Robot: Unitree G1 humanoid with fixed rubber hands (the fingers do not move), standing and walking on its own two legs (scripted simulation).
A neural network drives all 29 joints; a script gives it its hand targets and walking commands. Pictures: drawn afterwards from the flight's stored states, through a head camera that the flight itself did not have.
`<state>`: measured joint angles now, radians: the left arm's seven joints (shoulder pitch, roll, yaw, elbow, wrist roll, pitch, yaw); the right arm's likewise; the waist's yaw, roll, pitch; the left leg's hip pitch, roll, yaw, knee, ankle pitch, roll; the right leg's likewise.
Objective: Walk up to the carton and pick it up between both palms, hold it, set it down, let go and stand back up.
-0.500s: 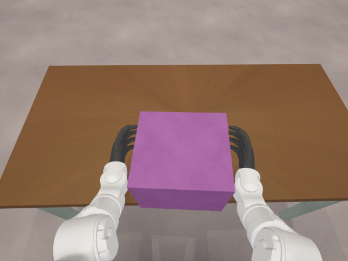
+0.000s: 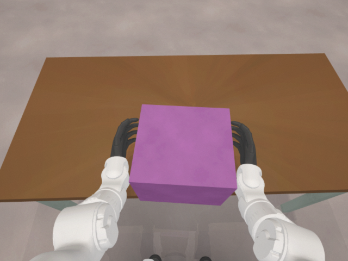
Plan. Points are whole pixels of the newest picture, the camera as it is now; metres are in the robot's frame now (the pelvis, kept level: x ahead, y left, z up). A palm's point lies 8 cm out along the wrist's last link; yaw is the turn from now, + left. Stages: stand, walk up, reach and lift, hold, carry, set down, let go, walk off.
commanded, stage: set down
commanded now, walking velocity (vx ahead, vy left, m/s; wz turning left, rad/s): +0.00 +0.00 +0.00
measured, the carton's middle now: (182, 156) +0.38 -0.01 -0.06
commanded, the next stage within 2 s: none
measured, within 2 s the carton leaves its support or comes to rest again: neither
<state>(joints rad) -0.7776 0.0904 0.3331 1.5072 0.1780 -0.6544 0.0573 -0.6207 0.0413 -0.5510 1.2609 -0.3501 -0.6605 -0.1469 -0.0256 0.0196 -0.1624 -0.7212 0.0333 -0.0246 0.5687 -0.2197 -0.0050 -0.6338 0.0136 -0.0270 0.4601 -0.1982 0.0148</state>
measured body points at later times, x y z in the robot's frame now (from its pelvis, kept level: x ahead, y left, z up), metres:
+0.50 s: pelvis -0.01 +0.00 -0.01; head +0.10 +0.02 +0.43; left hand +0.40 +0.15 -0.03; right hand +0.37 -0.16 -0.03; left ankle +0.01 +0.11 -0.73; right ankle -0.01 -0.14 -0.73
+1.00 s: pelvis -0.01 +0.00 -0.02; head +0.10 +0.01 +0.42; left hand +0.40 +0.15 -0.04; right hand +0.37 -0.16 -0.03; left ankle +0.01 +0.11 -0.73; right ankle -0.01 -0.14 -0.73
